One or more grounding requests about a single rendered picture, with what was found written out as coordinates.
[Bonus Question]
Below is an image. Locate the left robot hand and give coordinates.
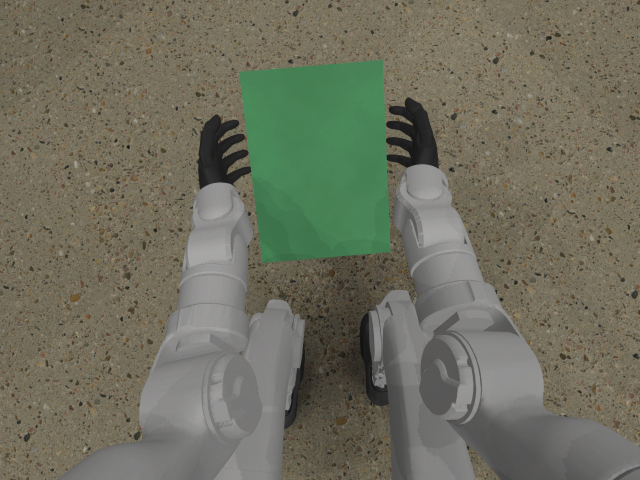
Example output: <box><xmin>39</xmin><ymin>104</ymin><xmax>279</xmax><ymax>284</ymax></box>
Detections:
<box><xmin>198</xmin><ymin>114</ymin><xmax>251</xmax><ymax>189</ymax></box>

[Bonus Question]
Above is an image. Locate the left robot upper arm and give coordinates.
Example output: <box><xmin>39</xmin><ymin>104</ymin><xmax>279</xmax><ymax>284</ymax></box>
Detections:
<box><xmin>57</xmin><ymin>350</ymin><xmax>263</xmax><ymax>480</ymax></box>

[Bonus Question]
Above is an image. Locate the robot right forearm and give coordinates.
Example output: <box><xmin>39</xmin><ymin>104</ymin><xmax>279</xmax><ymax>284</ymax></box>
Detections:
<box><xmin>392</xmin><ymin>164</ymin><xmax>544</xmax><ymax>386</ymax></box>

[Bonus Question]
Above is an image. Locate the robot right thigh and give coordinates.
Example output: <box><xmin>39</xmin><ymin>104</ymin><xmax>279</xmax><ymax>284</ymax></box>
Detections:
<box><xmin>369</xmin><ymin>300</ymin><xmax>476</xmax><ymax>480</ymax></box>

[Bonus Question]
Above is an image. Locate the robot right foot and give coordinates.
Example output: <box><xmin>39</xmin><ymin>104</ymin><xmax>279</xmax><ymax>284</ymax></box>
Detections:
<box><xmin>360</xmin><ymin>312</ymin><xmax>389</xmax><ymax>406</ymax></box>

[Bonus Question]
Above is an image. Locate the right robot upper arm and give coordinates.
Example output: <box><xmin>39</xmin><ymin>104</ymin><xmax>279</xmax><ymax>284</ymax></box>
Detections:
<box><xmin>419</xmin><ymin>330</ymin><xmax>640</xmax><ymax>480</ymax></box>

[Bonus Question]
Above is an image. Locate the right robot hand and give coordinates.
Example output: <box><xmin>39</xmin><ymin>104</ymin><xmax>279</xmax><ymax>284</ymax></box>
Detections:
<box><xmin>386</xmin><ymin>97</ymin><xmax>439</xmax><ymax>169</ymax></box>

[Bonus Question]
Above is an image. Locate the carton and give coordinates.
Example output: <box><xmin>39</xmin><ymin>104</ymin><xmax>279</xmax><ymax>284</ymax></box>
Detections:
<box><xmin>239</xmin><ymin>60</ymin><xmax>391</xmax><ymax>263</ymax></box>

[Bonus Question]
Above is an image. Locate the robot left forearm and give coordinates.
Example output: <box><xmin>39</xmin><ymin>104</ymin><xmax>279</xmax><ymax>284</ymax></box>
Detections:
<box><xmin>139</xmin><ymin>183</ymin><xmax>254</xmax><ymax>429</ymax></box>

